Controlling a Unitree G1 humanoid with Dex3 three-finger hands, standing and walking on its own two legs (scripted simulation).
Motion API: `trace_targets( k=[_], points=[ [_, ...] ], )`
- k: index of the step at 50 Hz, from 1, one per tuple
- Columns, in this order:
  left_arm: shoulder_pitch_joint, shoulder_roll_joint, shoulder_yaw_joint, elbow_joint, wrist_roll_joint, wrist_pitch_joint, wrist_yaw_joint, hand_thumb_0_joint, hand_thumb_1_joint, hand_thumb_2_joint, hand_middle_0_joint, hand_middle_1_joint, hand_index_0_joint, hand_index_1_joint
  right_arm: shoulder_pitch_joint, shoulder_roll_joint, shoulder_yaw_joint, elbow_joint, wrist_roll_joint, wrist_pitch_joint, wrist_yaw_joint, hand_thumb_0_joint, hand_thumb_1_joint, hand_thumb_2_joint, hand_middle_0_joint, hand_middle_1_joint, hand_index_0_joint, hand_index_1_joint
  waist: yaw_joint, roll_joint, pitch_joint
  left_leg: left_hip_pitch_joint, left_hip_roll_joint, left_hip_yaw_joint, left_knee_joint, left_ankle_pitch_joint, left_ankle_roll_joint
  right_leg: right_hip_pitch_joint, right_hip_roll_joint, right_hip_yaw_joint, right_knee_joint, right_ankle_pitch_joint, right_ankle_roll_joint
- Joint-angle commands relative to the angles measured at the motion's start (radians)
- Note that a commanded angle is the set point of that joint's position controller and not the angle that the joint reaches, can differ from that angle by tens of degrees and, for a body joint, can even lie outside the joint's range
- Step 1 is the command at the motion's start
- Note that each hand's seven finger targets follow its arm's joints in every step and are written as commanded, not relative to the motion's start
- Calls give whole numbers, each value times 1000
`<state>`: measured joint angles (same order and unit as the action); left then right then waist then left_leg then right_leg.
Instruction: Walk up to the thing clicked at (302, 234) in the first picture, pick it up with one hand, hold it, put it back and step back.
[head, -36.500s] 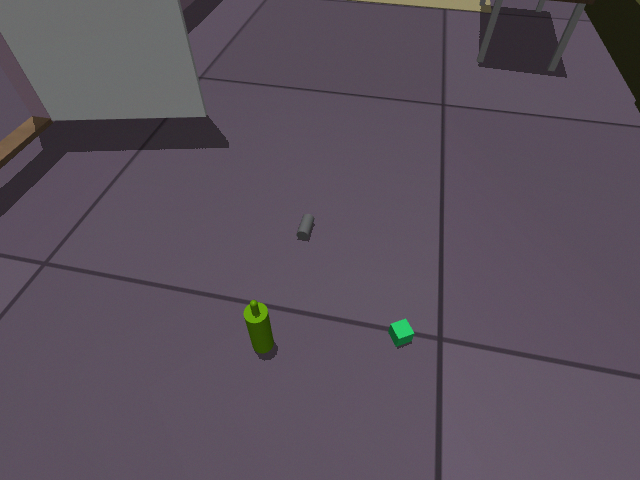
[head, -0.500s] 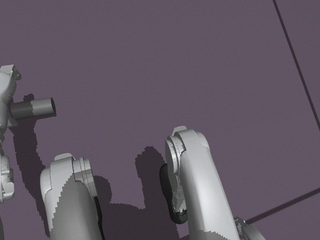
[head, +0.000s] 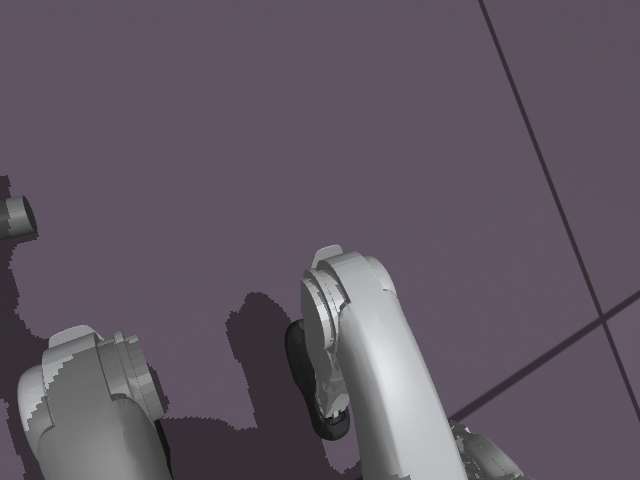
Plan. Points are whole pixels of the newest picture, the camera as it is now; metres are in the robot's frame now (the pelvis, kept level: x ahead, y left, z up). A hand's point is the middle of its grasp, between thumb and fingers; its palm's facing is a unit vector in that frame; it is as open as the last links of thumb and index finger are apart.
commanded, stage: rest palm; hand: left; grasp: from above
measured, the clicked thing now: out of the picture +0.47 +0.28 -0.28
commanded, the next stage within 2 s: close in 0.40 s
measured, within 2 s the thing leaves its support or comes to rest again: neither
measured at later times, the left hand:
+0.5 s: hand out of the picture +0.46 +0.28 -0.23, palm faces -0.43 -0.14 -0.89, open 13.4 cm
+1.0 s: hand out of the picture +0.46 +0.29 -0.25, palm faces -0.44 -0.13 -0.89, open 11.9 cm
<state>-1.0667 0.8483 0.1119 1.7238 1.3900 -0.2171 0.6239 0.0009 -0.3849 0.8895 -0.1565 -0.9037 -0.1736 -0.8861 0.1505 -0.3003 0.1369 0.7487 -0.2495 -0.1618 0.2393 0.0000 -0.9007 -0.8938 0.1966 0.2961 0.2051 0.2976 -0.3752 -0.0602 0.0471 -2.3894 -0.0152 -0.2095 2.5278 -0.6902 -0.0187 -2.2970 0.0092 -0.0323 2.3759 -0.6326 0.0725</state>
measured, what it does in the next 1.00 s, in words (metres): stands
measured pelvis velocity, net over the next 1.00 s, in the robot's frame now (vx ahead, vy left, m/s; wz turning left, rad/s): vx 0.00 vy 0.01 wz -0.06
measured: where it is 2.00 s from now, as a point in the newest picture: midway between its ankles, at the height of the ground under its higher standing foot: (245, 442)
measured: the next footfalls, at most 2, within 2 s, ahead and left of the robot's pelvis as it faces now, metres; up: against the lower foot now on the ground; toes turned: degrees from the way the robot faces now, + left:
none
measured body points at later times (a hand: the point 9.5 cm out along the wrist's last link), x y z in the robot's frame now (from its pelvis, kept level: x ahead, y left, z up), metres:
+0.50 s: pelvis +0.00 +0.00 -0.01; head +0.26 +0.11 +0.34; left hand +0.48 +0.29 -0.18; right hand +0.03 -0.26 -0.07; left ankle +0.07 +0.13 -0.27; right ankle +0.12 -0.15 -0.27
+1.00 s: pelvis +0.00 +0.01 -0.01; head +0.27 +0.12 +0.33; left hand +0.48 +0.29 -0.20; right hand +0.03 -0.25 -0.06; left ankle +0.07 +0.13 -0.27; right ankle +0.12 -0.15 -0.26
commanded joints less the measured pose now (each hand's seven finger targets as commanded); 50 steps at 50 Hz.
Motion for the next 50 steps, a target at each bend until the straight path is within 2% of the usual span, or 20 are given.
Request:
trace_targets(
  k=[1, 2, 3, 8, 11, 14, 19, 21, 25, 27, 30, 31, 38, 42, 45, 46, 47, 48, 49, 50],
  points=[
    [-289, 264, 76, -101, -29, 19, 36, 0, -421, 910, -119, -925, -133, -910, 191, -329, -81, -12, -6, -22, 4, 0, -891, -895, 200, 300, 200, 300, -27, 438, -627, 539, 0, 139, -257, 145, 38, 305, 23, -183, -172, 183, -78],
    [-263, 273, 90, -91, -41, 19, 32, 0, -421, 914, -118, -924, -132, -909, 194, -327, -78, -8, -10, -21, 7, 0, -891, -895, 200, 300, 200, 300, -15, 433, -637, 535, 3, 134, -259, 161, 37, 323, 27, -184, -174, 193, -80],
    [-265, 262, 81, -85, -39, 20, 23, 0, -416, 924, -123, -936, -137, -921, 196, -325, -73, -9, -14, -27, 14, 0, -893, -896, 200, 300, 200, 300, -28, 435, -625, 542, 3, 133, -247, 180, 35, 318, 26, -187, -161, 212, -79],
    [-199, 270, 88, -90, -58, 3, -11, 0, -425, 906, -118, -946, -132, -930, 201, -313, -51, -6, -26, -27, 28, 0, -895, -898, 200, 300, 200, 300, -18, 445, -624, 551, 6, 119, -244, 216, 29, 353, 34, -201, -151, 237, -79],
    [-216, 281, 78, -134, -61, -20, -26, 0, -427, 933, -133, -934, -137, -929, 208, -325, -42, -10, -30, -26, 30, 0, -896, -898, 200, 300, 200, 300, -38, 444, -624, 550, 8, 120, -214, 254, 31, 392, 36, -199, -156, 279, -78],
    [-219, 290, 83, -149, -63, -47, -21, 0, -428, 925, -137, -913, -138, -911, 213, -325, -31, -5, -36, -21, 35, 0, -894, -898, 200, 300, 200, 300, -42, 441, -608, 543, 11, 114, -210, 257, 27, 397, 38, -206, -157, 277, -81],
    [-234, 280, 55, -151, -46, -78, 4, 0, -403, 938, -176, -875, -162, -888, 203, -337, -30, -2, -45, -27, 38, 0, -894, -899, 200, 300, 200, 300, -59, 467, -583, 579, 15, 114, -205, 231, 20, 372, 42, -218, -154, 258, -75],
    [-218, 302, 63, -123, -30, -80, 28, 0, -389, 935, -186, -872, -173, -886, 193, -335, -25, 2, -48, -26, 39, 0, -893, -899, 200, 300, 200, 300, -46, 470, -578, 564, 15, 109, -221, 204, 20, 373, 47, -219, -154, 239, -78],
    [-245, 277, 32, -88, -12, -67, 67, 0, -405, 935, -176, -854, -157, -873, 147, -345, -25, 1, -53, -33, 41, 0, -890, -898, 200, 300, 200, 300, -57, 472, -531, 540, 18, 98, -231, 149, 18, 324, 48, -228, -150, 191, -79],
    [-252, 237, -6, -66, -6, -53, 79, 0, -299, 896, -246, -828, -234, -840, 130, -348, -22, -13, -55, -45, 43, 0, -886, -894, 200, 300, 200, 300, -66, 462, -512, 529, 17, 100, -233, 133, 21, 321, 52, -227, -163, 185, -77],
    [-238, 278, 20, -35, -6, -27, 102, 0, -241, 921, -307, -808, -285, -831, 128, -365, -22, -11, -53, -54, 46, 0, -886, -895, 200, 300, 200, 300, -61, 442, -505, 527, 21, 86, -245, 139, 19, 318, 51, -230, -163, 186, -78],
    [-259, 253, -1, -38, -10, -20, 102, 0, -221, 900, -315, -800, -298, -817, 119, -366, -21, -21, -52, -60, 49, 0, -885, -894, 200, 300, 200, 300, -68, 454, -502, 522, 20, 88, -240, 134, 20, 311, 52, -226, -160, 184, -78],
    [-257, 272, 24, -7, -42, 12, 85, 0, -189, 745, -314, -742, -322, -734, 108, -379, -9, -30, -47, -96, 68, 0, -886, -894, 200, 300, 200, 300, -76, 443, -469, 517, 25, 63, -245, 117, 20, 299, 40, -228, -144, 172, -69],
    [-260, 309, 30, -24, -51, 6, 75, 0, -176, 726, -334, -735, -341, -728, 110, -372, 10, -28, -45, -97, 67, 0, -890, -897, 200, 300, 200, 300, -73, 460, -520, 531, 26, 64, -240, 156, 19, 370, 48, -222, -155, 215, -73],
    [-266, 304, 16, -39, -58, -2, 64, 0, -151, 717, -371, -714, -371, -714, 103, -374, 16, -24, -48, -105, 67, 0, -893, -899, 200, 300, 200, 300, -77, 482, -513, 542, 27, 65, -235, 149, 15, 362, 49, -226, -147, 209, -75],
    [-261, 300, 17, -54, -57, -7, 60, 0, -140, 705, -382, -707, -384, -705, 117, -389, 4, -25, -51, -108, 70, 0, -894, -899, 200, 300, 200, 300, -80, 516, -527, 586, 29, 62, -238, 182, 11, 346, 48, -235, -137, 227, -72],
    [-259, 308, 27, -57, -58, -12, 60, 0, -108, 687, -397, -702, -405, -694, 125, -377, 15, -23, -53, -108, 75, 0, -893, -898, 200, 300, 200, 300, -79, 523, -529, 593, 32, 56, -237, 203, 10, 360, 49, -242, -136, 242, -70],
    [-252, 283, 7, -57, -61, -15, 56, 0, -87, 699, -417, -698, -420, -694, 104, -366, 28, -28, -54, -112, 78, 0, -892, -898, 200, 299, 200, 299, -79, 500, -516, 588, 31, 51, -227, 198, 7, 352, 45, -243, -123, 242, -70],
    [-258, 303, 16, -81, -61, -21, 62, 0, -80, 730, -441, -692, -433, -701, 111, -376, 23, -20, -55, -109, 77, 0, -893, -899, 200, 300, 200, 300, -79, 520, -535, 599, 33, 49, -240, 214, 6, 365, 51, -246, -134, 251, -72],
    [-245, 285, -2, -56, -56, -20, 59, 0, -55, 722, -445, -707, -446, -706, 107, -370, 28, -29, -50, -110, 79, 0, -893, -899, 200, 299, 200, 299, -84, 513, -521, 595, 32, 58, -225, 218, 6, 376, 50, -240, -132, 266, -72]
  ],
)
